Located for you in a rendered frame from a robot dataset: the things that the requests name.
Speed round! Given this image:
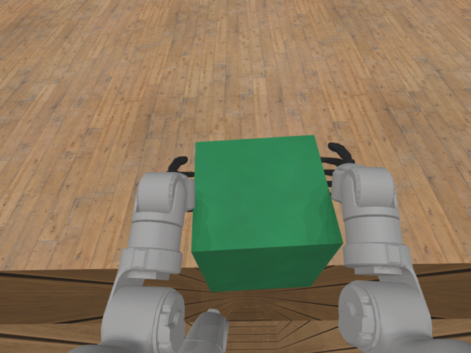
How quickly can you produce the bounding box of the robot left upper arm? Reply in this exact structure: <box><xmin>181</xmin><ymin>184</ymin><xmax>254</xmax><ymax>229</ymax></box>
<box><xmin>67</xmin><ymin>285</ymin><xmax>185</xmax><ymax>353</ymax></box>

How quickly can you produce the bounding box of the right robot forearm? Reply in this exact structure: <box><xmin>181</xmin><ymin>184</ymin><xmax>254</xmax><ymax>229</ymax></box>
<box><xmin>331</xmin><ymin>163</ymin><xmax>432</xmax><ymax>333</ymax></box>

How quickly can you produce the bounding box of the carton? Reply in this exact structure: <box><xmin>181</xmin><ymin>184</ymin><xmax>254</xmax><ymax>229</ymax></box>
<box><xmin>191</xmin><ymin>135</ymin><xmax>343</xmax><ymax>292</ymax></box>

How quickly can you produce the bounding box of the left robot thigh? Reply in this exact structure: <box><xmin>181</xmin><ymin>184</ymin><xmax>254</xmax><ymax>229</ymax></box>
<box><xmin>177</xmin><ymin>312</ymin><xmax>230</xmax><ymax>353</ymax></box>

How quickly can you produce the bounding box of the left robot forearm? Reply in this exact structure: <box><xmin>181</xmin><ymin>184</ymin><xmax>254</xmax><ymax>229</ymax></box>
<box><xmin>101</xmin><ymin>172</ymin><xmax>195</xmax><ymax>338</ymax></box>

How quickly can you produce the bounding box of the robot left hand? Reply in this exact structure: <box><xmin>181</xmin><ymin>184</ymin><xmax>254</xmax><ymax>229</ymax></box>
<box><xmin>167</xmin><ymin>156</ymin><xmax>194</xmax><ymax>212</ymax></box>

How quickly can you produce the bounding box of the robot right hand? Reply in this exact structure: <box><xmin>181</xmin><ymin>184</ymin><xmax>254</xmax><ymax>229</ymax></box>
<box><xmin>320</xmin><ymin>143</ymin><xmax>355</xmax><ymax>199</ymax></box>

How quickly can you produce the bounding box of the robot right upper arm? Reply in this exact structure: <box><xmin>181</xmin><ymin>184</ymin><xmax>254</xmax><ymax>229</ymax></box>
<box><xmin>338</xmin><ymin>280</ymin><xmax>471</xmax><ymax>353</ymax></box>

